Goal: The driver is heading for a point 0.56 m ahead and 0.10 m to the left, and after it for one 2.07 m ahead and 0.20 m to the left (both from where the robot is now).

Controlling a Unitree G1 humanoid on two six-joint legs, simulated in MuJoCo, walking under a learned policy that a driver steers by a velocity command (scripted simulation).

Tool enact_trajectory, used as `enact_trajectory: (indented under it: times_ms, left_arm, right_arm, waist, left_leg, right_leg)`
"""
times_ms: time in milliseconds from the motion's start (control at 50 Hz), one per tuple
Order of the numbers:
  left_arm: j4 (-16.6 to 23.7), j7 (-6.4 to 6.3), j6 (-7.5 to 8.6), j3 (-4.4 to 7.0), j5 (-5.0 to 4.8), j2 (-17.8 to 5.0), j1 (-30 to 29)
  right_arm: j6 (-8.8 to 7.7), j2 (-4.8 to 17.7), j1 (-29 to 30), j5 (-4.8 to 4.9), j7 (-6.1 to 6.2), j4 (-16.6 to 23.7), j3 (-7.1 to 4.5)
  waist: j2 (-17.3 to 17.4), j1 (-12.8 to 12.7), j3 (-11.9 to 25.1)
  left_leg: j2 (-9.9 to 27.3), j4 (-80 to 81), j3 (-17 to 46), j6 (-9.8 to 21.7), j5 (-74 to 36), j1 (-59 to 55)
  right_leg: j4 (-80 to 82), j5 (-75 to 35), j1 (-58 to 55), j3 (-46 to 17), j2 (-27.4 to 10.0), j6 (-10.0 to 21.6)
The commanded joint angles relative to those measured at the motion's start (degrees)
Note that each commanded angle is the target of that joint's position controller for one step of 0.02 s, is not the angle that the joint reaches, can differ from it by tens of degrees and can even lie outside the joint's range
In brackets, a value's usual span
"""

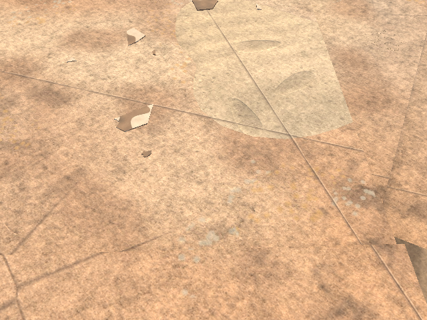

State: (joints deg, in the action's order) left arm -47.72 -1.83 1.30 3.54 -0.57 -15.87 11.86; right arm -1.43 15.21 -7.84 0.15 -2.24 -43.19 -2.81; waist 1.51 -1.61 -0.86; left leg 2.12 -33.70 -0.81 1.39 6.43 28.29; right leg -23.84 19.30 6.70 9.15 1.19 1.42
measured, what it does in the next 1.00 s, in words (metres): steps on the spot, turning left: left foot, then right foot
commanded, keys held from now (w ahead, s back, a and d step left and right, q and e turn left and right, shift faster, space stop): q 0.42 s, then no key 0.42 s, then w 0.16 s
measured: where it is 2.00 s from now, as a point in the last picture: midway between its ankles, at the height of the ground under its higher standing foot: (186, 295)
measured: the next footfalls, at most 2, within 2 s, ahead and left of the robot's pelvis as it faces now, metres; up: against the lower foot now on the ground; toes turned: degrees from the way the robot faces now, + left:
left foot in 0.02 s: +0.14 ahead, +0.10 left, +0.00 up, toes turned +2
right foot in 0.44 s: +0.13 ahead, -0.13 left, +0.00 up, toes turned +20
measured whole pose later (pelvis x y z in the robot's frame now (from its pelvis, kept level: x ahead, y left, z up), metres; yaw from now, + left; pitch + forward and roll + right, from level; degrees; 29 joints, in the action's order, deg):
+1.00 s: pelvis +0.05 -0.02 +0.00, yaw +20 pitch +0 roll +0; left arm -46.6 0.1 1.4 2.8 -0.9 -15.6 13.6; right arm 0.4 13.1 -15.0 0.0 1.0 -40.0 -2.1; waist -0.8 -0.4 0.8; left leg -0.3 -30.6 3.2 0.5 19.5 11.3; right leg -42.0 25.8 18.3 1.2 -0.4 1.2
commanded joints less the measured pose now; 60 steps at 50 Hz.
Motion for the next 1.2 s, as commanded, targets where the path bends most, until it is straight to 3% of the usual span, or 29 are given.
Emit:
enact_trajectory:
  times_ms: [20, 40, 60, 100, 120, 200, 360, 420, 440, 460, 480, 500, 560, 660, 720, 760, 780, 800, 820, 860, 920, 980, 1060, 1100, 1120, 1140, 1160, 1180, 1200]
  left_arm:
    - [3.15, -1.04, -0.40, 2.22, 0.21, -8.54, 1.36]
    - [5.16, -0.58, 0.28, 1.07, 2.59, -5.40, 2.75]
    - [5.78, 0.23, 0.64, 0.40, 2.38, -4.81, 2.35]
    - [5.89, 0.55, -0.02, 1.14, -0.07, -6.94, -1.37]
    - [5.71, -0.11, -0.60, 1.36, 0.51, -6.91, -2.59]
    - [6.02, -0.82, -1.60, 1.27, 0.69, -5.32, -1.75]
    - [6.75, 0.19, -0.63, 1.39, 0.18, -5.66, -3.31]
    - [5.52, 0.95, 0.20, 2.11, 0.13, -6.26, 1.24]
    - [5.35, 0.78, 0.18, 3.04, 1.10, -9.68, 3.38]
    - [5.83, 0.56, -0.44, 4.03, 2.68, -14.84, 1.50]
    - [7.40, 0.68, -0.19, 3.54, 4.24, -12.75, -0.13]
    - [8.97, 0.31, 0.05, 2.68, 3.61, -9.85, -4.08]
    - [9.27, 0.07, -0.04, 1.36, 0.84, -6.22, -6.63]
    - [7.90, -0.04, -0.94, 1.09, 1.09, -6.14, -3.10]
    - [7.07, 0.30, -1.63, 1.69, 0.49, -8.65, -0.72]
    - [6.20, 0.52, -1.49, 1.19, -0.51, -7.67, 0.11]
    - [5.57, 0.76, -0.80, 0.81, -0.17, -6.82, 1.97]
    - [6.21, 1.43, 0.24, 0.06, 1.72, -4.87, 2.53]
    - [6.04, 1.74, 0.93, -0.56, 1.87, -2.25, 3.42]
    - [5.48, 1.66, 0.76, -0.22, 2.17, -4.73, -2.17]
    - [5.82, 1.21, 0.06, 0.08, 0.55, -4.41, -3.32]
    - [7.37, 1.92, 1.90, 0.76, -0.96, -5.01, -5.35]
    - [4.83, 3.82, 3.82, 0.72, -1.10, -3.81, -0.15]
    - [0.57, 4.06, 3.72, 1.46, -0.24, -4.28, 8.87]
    - [-0.43, 3.69, 3.75, 2.04, -0.17, -6.67, 14.53]
    - [0.04, 3.73, 3.87, 3.57, -0.10, -14.68, 18.25]
    - [0.92, 3.80, 4.24, 2.87, 0.87, -12.82, 16.20]
    - [1.90, 3.42, 4.53, 1.88, 0.65, -9.75, 12.48]
    - [2.57, 3.17, 4.60, 1.35, 0.64, -8.34, 10.40]
  right_arm:
    - [-0.62, 11.67, -8.01, -0.28, 0.48, 3.02, -4.30]
    - [-0.19, 17.45, -10.28, -1.08, 1.67, 4.07, -5.48]
    - [-0.09, 15.05, -11.74, -1.28, 1.74, 4.74, -4.53]
    - [0.06, 10.84, -5.34, -0.11, 1.71, 6.64, -3.63]
    - [0.52, 9.88, -3.13, 0.44, 2.01, 7.11, -3.38]
    - [1.98, 10.70, -1.10, -0.47, 3.34, 8.76, -3.85]
    - [3.39, 11.34, -1.06, 0.02, 4.29, 10.52, -4.50]
    - [4.13, 10.63, -0.36, 0.99, 4.58, 11.03, -4.32]
    - [4.15, 8.36, -2.00, 0.80, 4.63, 11.14, -3.65]
    - [3.68, 6.02, -2.76, 0.72, 4.45, 12.63, -3.19]
    - [2.65, 10.09, -2.41, -0.36, 4.21, 12.68, -4.32]
    - [2.58, 12.14, -4.00, -0.01, 3.93, 11.01, -5.21]
    - [3.91, 8.34, -6.64, -0.15, 4.39, 7.91, -4.43]
    - [3.57, 3.47, -1.12, 0.16, 3.92, 10.15, -1.92]
    - [3.36, 4.66, -1.15, 0.78, 3.48, 9.89, -2.06]
    - [3.19, 4.83, -4.18, 0.37, 3.35, 7.95, -2.15]
    - [3.17, 6.51, -4.62, -0.16, 3.59, 8.21, -2.25]
    - [3.34, 10.20, -5.89, -0.80, 4.16, 8.63, -2.80]
    - [3.37, 8.92, -3.19, -1.23, 3.76, 7.56, -2.45]
    - [2.68, 3.87, -2.86, -1.65, 2.90, 7.53, -1.34]
    - [2.25, 9.36, -7.07, -0.60, 3.17, 6.39, -2.60]
    - [0.84, 9.74, -9.99, 0.10, 3.73, 5.24, -2.62]
    - [0.29, 9.07, -3.86, 1.54, 3.25, 6.35, -2.41]
    - [0.46, 6.97, -3.00, 0.89, 2.99, 6.35, -1.89]
    - [0.12, 3.30, -2.03, 0.33, 2.78, 7.20, -0.78]
    - [-0.90, 1.35, -2.72, 0.62, 2.91, 10.09, -0.27]
    - [-1.86, 5.24, -2.53, 2.37, 3.27, 10.19, -1.41]
    - [-2.52, 7.20, -2.06, 3.00, 3.09, 9.54, -2.02]
    - [-2.86, 6.82, -2.36, 2.35, 2.86, 8.56, -1.99]
  waist:
    - [1.71, 4.03, 8.72]
    - [14.15, 2.79, 12.06]
    - [13.86, 4.07, 21.06]
    - [3.43, 3.41, 14.30]
    - [0.17, 2.61, 10.54]
    - [5.70, 0.46, 8.96]
    - [8.67, 2.25, 8.59]
    - [8.24, -0.26, 7.74]
    - [2.80, 0.14, 8.27]
    - [-14.42, 3.03, 5.22]
    - [-17.11, 1.71, 4.96]
    - [-12.01, 3.19, 4.22]
    - [-8.25, 3.56, 2.43]
    - [-12.35, 0.63, 4.21]
    - [-13.88, -0.57, 4.27]
    - [-11.55, 1.27, 3.28]
    - [-9.20, 0.85, 4.49]
    - [-0.49, -0.65, 7.84]
    - [8.92, -2.94, 7.87]
    - [4.62, 0.79, 5.82]
    - [9.91, 3.09, -2.27]
    - [12.62, 4.21, -7.44]
    - [7.30, -0.13, -3.91]
    - [4.37, -3.79, -0.03]
    - [-3.11, -5.54, 1.11]
    - [-18.92, -5.23, 2.70]
    - [-16.03, -4.57, 0.24]
    - [-11.12, -3.09, -4.25]
    - [-8.57, -2.16, -4.97]
  left_leg:
    - [1.32, 8.07, 5.07, 5.24, -23.12, -15.94]
    - [14.42, 6.24, 23.70, 14.82, -50.32, -30.33]
    - [20.64, 8.63, 34.91, 23.02, -46.98, -36.60]
    - [14.69, 10.40, 25.30, 17.35, -29.11, -28.53]
    - [12.25, 12.06, 22.74, 14.68, -21.58, -23.11]
    - [7.27, 14.75, 19.94, 12.55, -12.84, -13.89]
    - [5.81, 15.18, 27.21, 10.13, 5.06, -12.31]
    - [2.83, 11.87, 27.49, 6.96, 6.76, -9.53]
    - [-0.49, 5.04, 23.15, 3.86, 13.59, -4.56]
    - [-10.62, -7.66, 10.34, 0.46, 24.54, 6.65]
    - [-9.00, -21.84, 10.51, -1.99, 29.22, 7.22]
    - [-8.03, -29.04, 12.12, -2.55, 25.52, 6.25]
    - [-7.99, -36.11, 10.96, -5.11, 18.52, 6.44]
    - [-3.45, -14.73, 4.97, -6.89, 17.78, -2.03]
    - [-3.40, -1.12, 1.17, -6.27, 16.13, -9.72]
    - [-3.60, 14.81, 0.89, -3.89, 2.71, -17.41]
    - [-0.74, 15.66, 4.93, -2.11, -3.33, -23.47]
    - [6.22, 10.90, 11.42, 0.24, -19.17, -29.91]
    - [7.54, 9.06, 11.68, 4.05, -13.96, -23.33]
    - [3.53, 11.19, 10.11, 2.90, 4.99, -19.03]
    - [7.20, 18.64, 18.41, 6.40, 34.50, -14.70]
    - [14.31, 23.19, 29.08, 11.44, 36.71, -15.41]
    - [9.97, 20.56, 19.38, 8.54, 23.39, -12.47]
    - [5.36, 12.93, 12.92, 6.00, 19.75, -5.16]
    - [1.12, -0.13, 7.76, 2.80, 18.36, 0.62]
    - [-5.24, -19.31, 1.48, -1.25, 24.07, 11.93]
    - [-3.67, -29.75, 6.40, -0.90, 28.08, 18.32]
    - [-0.28, -33.38, 7.60, 0.51, 22.54, 22.21]
    - [1.41, -33.38, 6.46, 1.32, 16.85, 22.59]
  right_leg:
    - [-19.14, -35.29, 2.12, -1.80, -9.38, 1.52]
    - [-38.22, -0.50, 20.54, 0.05, -0.39, -3.52]
    - [-49.67, 21.19, 28.00, -10.85, 3.93, -4.29]
    - [-50.67, 14.65, 31.76, -14.61, -0.93, -3.49]
    - [-46.35, 11.17, 31.61, -14.23, -2.13, -3.72]
    - [-33.20, 4.94, 23.50, -12.72, -0.44, -5.15]
    - [-16.02, 0.59, 16.23, -14.08, 1.08, -4.65]
    - [-0.53, -6.66, 6.87, -12.67, 0.53, -2.09]
    - [3.65, -6.87, 1.32, -19.14, -8.19, 0.87]
    - [7.74, -12.50, 0.39, -33.83, -19.70, 8.50]
    - [9.39, -15.84, 5.75, -41.56, -25.28, 15.08]
    - [8.15, -17.05, 6.87, -36.35, -22.48, 14.10]
    - [5.21, -21.05, 5.44, -24.75, -14.97, 9.53]
    - [3.35, -24.42, 0.74, -18.80, -12.16, 9.74]
    - [1.90, -26.81, 1.16, -20.47, -13.34, 10.61]
    - [0.17, -27.17, 3.44, -19.93, -12.24, 8.26]
    - [-0.30, -23.84, 6.69, -19.66, -11.57, 5.10]
    - [-5.17, -16.77, 10.92, -15.67, -8.07, 1.62]
    - [-2.70, -6.26, 8.86, -10.99, -4.43, -1.54]
    - [-3.94, -6.33, 6.34, -9.29, -3.01, -3.92]
    - [-13.64, 5.32, 15.83, -5.00, 0.64, -2.39]
    - [-23.46, 9.90, 25.04, -8.93, -2.57, 1.04]
    - [-10.05, 1.06, 11.88, -6.68, -2.31, 3.75]
    - [-5.91, -7.84, -4.56, -5.11, 0.47, 1.93]
    - [-0.62, -1.95, -10.54, -15.70, -6.66, 3.73]
    - [9.63, 7.93, -15.31, -41.17, -20.59, 12.06]
    - [14.65, 19.57, -12.28, -52.67, -24.68, 16.99]
    - [14.41, 22.37, -10.45, -47.95, -23.38, 15.45]
    - [14.15, 18.81, -9.38, -41.96, -20.69, 13.31]
Velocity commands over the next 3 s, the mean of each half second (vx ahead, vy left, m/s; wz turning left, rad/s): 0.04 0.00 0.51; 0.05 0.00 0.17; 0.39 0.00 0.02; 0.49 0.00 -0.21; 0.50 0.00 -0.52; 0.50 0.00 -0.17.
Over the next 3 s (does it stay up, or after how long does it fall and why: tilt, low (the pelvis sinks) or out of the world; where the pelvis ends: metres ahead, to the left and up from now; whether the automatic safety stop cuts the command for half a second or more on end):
stays up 1.11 0.14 -0.04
